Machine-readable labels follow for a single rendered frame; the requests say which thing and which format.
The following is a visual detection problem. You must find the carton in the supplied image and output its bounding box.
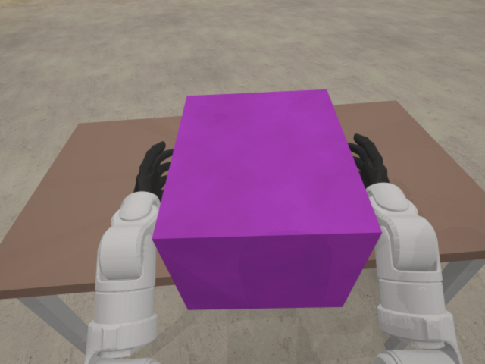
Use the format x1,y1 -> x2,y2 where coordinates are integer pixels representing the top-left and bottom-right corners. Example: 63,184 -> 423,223
152,89 -> 382,310

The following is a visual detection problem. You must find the robot left forearm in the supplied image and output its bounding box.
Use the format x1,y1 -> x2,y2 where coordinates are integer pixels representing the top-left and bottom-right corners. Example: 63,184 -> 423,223
84,191 -> 161,364

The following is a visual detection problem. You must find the robot right hand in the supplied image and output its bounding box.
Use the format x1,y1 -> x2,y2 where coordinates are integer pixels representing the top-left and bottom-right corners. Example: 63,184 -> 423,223
348,133 -> 389,189

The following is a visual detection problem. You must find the robot right forearm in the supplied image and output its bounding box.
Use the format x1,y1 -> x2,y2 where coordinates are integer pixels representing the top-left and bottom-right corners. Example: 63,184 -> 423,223
366,183 -> 463,364

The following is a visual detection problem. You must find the robot left hand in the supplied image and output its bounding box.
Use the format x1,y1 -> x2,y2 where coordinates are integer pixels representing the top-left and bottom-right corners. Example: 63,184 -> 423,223
133,141 -> 174,202

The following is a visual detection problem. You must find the table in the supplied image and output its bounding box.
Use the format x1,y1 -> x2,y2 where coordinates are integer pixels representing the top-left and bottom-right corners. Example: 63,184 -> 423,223
0,100 -> 485,359

